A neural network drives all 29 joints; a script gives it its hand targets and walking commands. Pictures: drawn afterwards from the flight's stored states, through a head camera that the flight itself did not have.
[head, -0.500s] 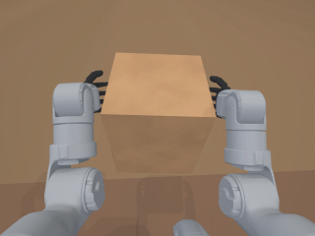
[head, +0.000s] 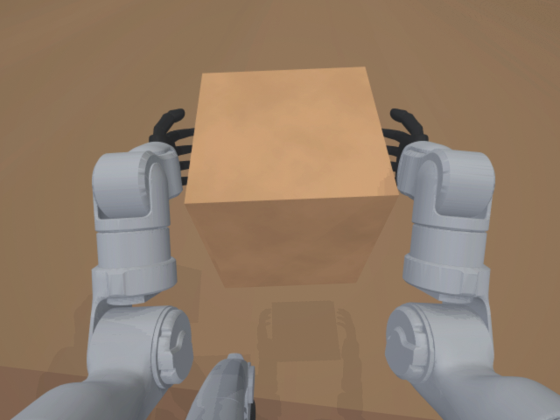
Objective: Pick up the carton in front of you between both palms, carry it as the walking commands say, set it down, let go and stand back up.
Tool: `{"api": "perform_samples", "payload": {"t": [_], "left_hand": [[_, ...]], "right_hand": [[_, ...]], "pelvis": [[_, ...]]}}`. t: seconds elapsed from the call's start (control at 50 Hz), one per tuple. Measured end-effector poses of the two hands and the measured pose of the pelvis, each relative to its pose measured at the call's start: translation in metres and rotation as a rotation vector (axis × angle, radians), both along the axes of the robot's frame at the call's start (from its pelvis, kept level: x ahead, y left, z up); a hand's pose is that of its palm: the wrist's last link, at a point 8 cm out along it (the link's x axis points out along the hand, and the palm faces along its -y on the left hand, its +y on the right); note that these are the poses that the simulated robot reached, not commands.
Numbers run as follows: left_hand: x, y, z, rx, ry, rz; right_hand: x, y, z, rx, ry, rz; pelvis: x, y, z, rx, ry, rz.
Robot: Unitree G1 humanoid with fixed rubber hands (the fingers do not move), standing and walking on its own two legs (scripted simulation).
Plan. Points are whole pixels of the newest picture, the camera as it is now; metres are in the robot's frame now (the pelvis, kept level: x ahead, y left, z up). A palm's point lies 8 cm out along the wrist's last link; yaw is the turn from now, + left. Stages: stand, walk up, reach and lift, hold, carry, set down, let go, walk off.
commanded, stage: carry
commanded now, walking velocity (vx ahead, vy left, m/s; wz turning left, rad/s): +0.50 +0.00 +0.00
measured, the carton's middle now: (287, 189) +0.40 +0.03 +0.09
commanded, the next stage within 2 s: none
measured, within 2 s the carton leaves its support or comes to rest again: neither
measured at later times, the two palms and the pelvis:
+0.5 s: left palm (224, 5) +0.71 +0.16 +0.20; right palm (402, 17) +0.68 -0.14 +0.20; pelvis +0.32 +0.03 +0.03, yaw -1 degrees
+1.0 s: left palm out of the picture +0.94 +0.16 +0.12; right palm (373, 2) +0.95 -0.13 +0.12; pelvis +0.64 +0.01 +0.03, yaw +1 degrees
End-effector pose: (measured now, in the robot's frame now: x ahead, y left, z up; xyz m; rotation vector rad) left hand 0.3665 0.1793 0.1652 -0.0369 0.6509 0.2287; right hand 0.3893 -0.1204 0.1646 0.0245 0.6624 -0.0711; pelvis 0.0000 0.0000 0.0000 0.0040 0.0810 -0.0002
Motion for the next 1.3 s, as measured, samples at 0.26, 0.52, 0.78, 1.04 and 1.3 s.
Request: {"api": "perform_samples", "payload": {"t": [0.26, 0.52, 0.78, 1.04, 1.3], "left_hand": [[0.192, -0.012, -0.002, -0.004, 0.096, -0.165], [0.353, -0.021, 0.039, -0.025, -0.008, -0.126], [0.48, -0.031, -0.016, 0.007, 0.179, -0.034], [0.597, -0.008, -0.047, -0.074, 0.019, -0.017], [0.724, -0.005, -0.043, -0.06, 0.075, -0.11]], "right_hand": [[0.137, -0.011, -0.006, -0.069, 0.096, -0.116], [0.309, -0.021, 0.039, -0.047, -0.008, -0.111], [0.469, -0.031, -0.02, -0.01, 0.177, -0.022], [0.579, -0.007, -0.048, 0.048, 0.025, -0.101], [0.686, -0.004, -0.037, -0.035, 0.076, -0.117]], "pelvis": [[0.175, 0.041, 0.009, 0.0, -0.025, -0.017], [0.333, 0.021, 0.026, -0.002, 0.013, -0.01], [0.492, -0.013, 0.033, 0.018, 0.01, 0.023], [0.674, 0.017, 0.025, 0.007, 0.0, 0.009], [0.827, 0.033, 0.043, -0.021, -0.01, -0.023]]}}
